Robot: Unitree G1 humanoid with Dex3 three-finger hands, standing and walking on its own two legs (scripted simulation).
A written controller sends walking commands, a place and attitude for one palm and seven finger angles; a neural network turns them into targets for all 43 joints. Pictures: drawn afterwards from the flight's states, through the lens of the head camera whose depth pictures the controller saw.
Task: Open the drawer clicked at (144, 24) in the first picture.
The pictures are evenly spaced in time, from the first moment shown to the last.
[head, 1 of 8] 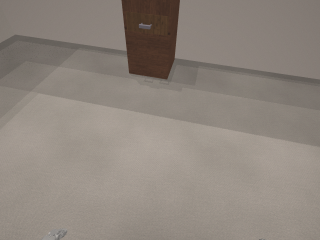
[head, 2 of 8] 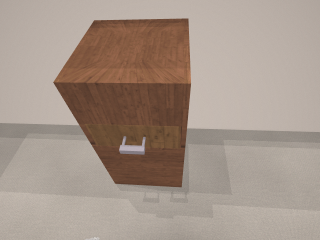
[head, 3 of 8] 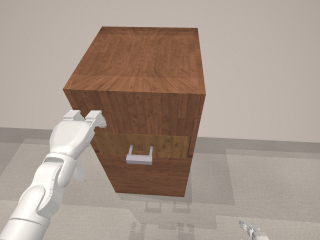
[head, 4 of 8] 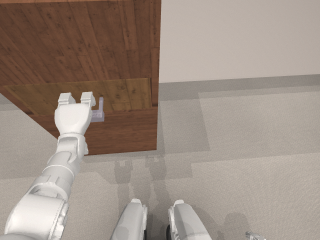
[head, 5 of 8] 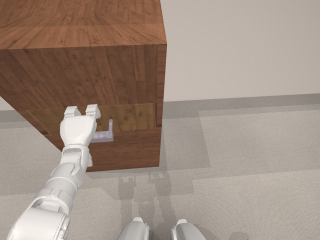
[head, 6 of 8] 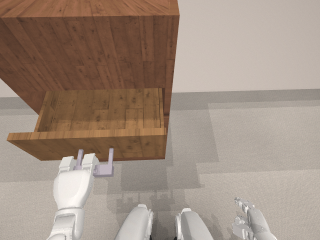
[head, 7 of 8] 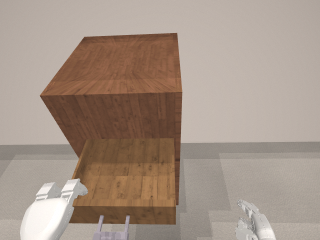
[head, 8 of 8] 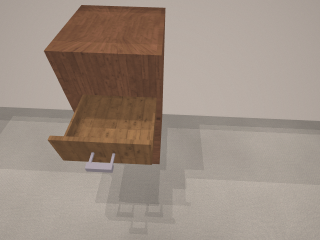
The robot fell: no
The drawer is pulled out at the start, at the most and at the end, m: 0.00 0.25 0.25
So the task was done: yes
